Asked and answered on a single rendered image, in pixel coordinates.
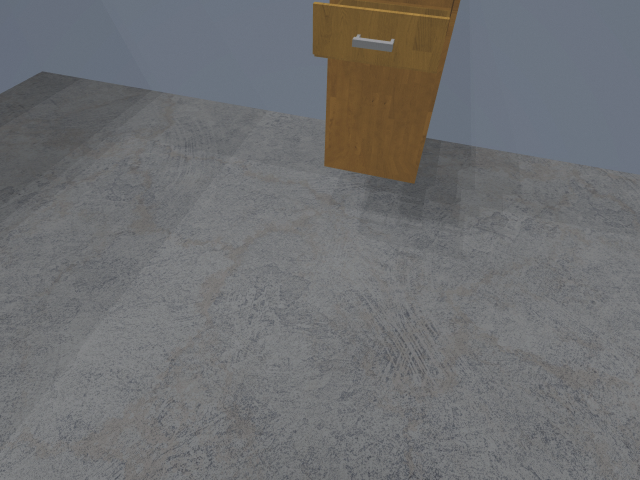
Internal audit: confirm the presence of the drawer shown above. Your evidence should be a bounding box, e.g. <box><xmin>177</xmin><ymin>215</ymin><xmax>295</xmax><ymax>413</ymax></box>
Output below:
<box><xmin>313</xmin><ymin>0</ymin><xmax>450</xmax><ymax>74</ymax></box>

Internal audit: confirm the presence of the handle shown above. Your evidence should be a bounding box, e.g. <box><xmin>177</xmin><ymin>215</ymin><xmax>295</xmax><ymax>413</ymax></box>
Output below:
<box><xmin>352</xmin><ymin>34</ymin><xmax>395</xmax><ymax>52</ymax></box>

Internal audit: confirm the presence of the cabinet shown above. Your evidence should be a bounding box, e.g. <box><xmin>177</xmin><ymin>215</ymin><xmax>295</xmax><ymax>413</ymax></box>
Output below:
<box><xmin>324</xmin><ymin>0</ymin><xmax>460</xmax><ymax>184</ymax></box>

